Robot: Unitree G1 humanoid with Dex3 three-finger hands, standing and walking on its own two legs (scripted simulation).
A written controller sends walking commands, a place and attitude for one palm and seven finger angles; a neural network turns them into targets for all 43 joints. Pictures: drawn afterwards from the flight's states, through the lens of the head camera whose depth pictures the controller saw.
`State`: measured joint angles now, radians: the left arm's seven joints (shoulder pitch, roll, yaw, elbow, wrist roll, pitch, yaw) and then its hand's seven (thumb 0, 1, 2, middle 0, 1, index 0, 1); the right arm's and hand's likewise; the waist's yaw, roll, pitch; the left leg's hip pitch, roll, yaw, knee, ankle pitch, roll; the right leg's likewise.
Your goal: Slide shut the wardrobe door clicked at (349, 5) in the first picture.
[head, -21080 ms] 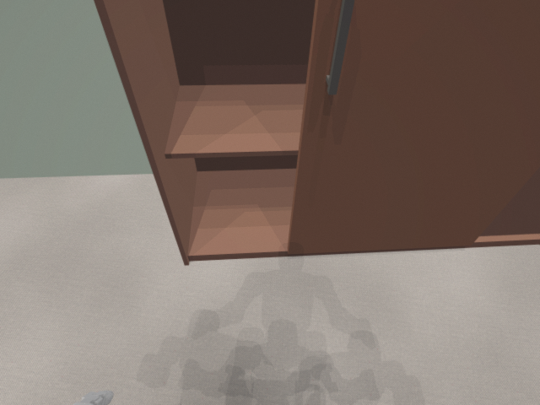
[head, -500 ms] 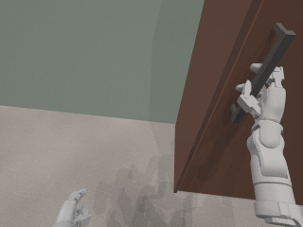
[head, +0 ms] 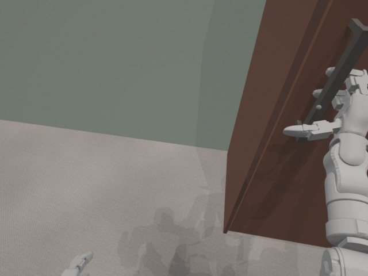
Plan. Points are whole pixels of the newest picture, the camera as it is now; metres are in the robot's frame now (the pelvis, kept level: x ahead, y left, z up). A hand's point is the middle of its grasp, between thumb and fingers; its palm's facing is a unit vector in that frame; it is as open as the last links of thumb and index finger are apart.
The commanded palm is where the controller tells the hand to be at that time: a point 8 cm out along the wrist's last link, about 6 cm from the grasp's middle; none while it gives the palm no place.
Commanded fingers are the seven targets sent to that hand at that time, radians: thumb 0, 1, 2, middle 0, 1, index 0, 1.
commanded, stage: loosen the grip on the handle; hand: right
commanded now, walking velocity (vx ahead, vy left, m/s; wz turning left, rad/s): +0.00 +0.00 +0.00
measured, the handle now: (323, 90) +0.45 -0.25 +0.21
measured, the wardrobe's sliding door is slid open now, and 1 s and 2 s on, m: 0.00 0.00 0.00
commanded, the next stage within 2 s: slip the hand off the handle in 0.08 s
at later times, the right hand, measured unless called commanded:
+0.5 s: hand (327, 108) +0.41 -0.25 +0.19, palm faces +0.35 +0.94 -0.06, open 14.7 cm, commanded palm +0.37 -0.31 +0.19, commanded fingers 0.00 0.55 -0.20 0.25 1.15 0.25 1.15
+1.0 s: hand (362, 122) +0.38 -0.30 +0.19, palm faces +0.39 +0.92 -0.08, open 14.7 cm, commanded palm +0.32 -0.34 +0.19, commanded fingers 0.00 0.55 -0.20 0.25 1.15 0.25 1.15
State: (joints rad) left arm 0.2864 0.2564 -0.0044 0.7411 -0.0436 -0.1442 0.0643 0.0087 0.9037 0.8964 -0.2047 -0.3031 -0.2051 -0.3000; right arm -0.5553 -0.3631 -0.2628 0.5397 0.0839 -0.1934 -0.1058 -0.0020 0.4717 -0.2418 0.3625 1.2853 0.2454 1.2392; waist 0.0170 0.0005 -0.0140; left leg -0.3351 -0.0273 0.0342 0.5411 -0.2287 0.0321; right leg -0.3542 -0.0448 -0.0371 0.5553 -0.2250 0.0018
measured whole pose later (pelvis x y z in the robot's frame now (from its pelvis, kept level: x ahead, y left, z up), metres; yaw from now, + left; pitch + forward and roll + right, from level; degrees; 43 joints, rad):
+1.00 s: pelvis +0.04 -0.01 +0.00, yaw +0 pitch +3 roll +0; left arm 0.30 0.27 -0.01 0.68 -0.04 -0.11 0.09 0.01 0.90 0.90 -0.21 -0.30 -0.21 -0.30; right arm -0.25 -0.41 -0.48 0.28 0.21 -0.13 0.09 -0.01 0.55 -0.20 0.29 1.18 0.25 1.15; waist -0.01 -0.03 -0.06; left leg -0.32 -0.02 0.02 0.57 -0.30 0.02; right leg -0.33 -0.03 -0.05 0.58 -0.30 0.00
